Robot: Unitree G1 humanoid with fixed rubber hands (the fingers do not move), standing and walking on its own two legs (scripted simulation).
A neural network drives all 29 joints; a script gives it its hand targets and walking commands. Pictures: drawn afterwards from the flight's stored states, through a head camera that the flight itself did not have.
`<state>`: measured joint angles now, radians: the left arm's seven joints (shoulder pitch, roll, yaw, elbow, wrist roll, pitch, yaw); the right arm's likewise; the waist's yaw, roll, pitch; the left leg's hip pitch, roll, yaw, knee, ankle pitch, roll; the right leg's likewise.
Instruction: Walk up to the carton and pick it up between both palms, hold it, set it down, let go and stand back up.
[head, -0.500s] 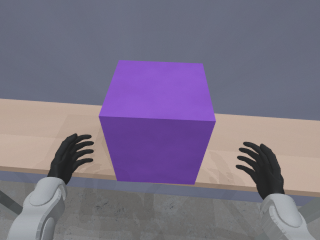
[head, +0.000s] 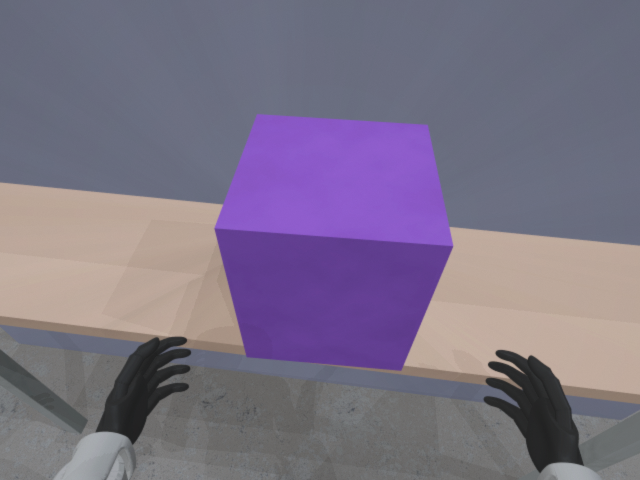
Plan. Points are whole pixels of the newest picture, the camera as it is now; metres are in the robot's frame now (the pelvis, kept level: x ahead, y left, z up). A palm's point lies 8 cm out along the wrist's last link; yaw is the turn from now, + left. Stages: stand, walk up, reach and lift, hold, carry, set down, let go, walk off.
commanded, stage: set down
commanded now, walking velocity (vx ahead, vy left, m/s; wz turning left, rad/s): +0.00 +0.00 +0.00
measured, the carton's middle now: (332, 247) +0.39 +0.03 +0.10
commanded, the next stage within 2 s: let go in 0.88 s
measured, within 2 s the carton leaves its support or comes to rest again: neither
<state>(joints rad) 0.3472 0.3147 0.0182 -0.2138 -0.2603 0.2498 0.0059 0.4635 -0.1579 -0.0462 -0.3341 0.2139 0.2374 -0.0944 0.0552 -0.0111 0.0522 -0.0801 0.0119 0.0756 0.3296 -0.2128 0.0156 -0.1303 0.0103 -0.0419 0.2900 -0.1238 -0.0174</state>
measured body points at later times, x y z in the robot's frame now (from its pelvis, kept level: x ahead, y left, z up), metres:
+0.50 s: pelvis +0.01 +0.00 +0.00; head +0.03 +0.01 +0.45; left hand +0.19 +0.24 -0.03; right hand +0.20 -0.21 -0.02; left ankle -0.02 +0.10 -0.75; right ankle +0.02 -0.11 -0.75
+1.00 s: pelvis +0.01 -0.01 +0.00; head +0.03 +0.00 +0.45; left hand +0.16 +0.24 -0.08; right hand +0.18 -0.22 -0.08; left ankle -0.02 +0.10 -0.75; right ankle +0.02 -0.11 -0.75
